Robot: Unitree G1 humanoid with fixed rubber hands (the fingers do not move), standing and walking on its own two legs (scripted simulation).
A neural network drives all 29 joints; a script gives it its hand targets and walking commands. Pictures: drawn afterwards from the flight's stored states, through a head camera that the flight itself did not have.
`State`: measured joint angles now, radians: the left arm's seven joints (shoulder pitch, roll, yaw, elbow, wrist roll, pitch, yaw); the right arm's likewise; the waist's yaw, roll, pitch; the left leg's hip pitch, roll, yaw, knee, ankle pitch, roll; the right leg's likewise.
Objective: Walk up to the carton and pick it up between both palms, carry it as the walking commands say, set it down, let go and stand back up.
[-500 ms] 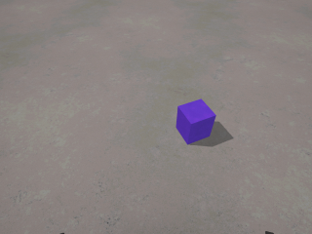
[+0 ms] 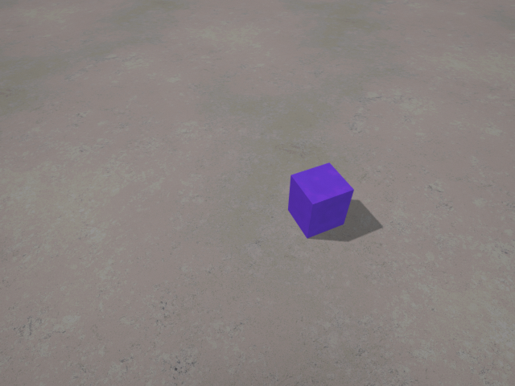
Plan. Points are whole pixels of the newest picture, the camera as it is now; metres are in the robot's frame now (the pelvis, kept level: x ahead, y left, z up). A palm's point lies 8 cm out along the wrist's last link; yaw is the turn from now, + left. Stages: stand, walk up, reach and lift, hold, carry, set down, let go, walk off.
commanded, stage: walk up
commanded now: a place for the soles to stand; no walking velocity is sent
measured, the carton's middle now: (318, 200) +1.07 -0.24 -0.66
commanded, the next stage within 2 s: none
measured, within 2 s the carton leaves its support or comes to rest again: neither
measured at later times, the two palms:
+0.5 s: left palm (107, 376) +0.18 +0.28 -0.10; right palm (504, 354) +0.22 -0.38 -0.09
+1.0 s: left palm (174, 237) +0.45 +0.21 -0.09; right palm (505, 316) +0.29 -0.44 -0.12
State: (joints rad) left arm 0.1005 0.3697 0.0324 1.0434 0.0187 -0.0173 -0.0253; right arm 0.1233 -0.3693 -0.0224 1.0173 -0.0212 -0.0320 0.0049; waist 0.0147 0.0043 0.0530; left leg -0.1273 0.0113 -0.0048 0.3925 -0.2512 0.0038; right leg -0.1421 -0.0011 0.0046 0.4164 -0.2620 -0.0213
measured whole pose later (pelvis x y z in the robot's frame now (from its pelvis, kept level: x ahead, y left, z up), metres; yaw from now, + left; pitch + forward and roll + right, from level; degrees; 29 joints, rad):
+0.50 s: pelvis +0.13 -0.05 -0.02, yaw -6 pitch -3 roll -2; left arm 0.40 0.44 0.07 0.76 0.02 -0.07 -0.07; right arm 0.25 -0.46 -0.07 0.76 -0.03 -0.08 0.07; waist 0.06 0.03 0.05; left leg -0.41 0.06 0.02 0.66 -0.31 0.04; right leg -0.17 0.03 -0.02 0.60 -0.38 -0.03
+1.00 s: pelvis +0.29 -0.10 -0.03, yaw -10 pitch -2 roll -2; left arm 0.28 0.45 0.08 0.71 0.02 -0.10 -0.04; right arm 0.36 -0.49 -0.07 0.75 -0.02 -0.07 0.04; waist 0.00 0.07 0.06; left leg -0.48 0.09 -0.01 1.04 -0.44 0.02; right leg -0.38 0.00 -0.05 0.70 -0.29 -0.04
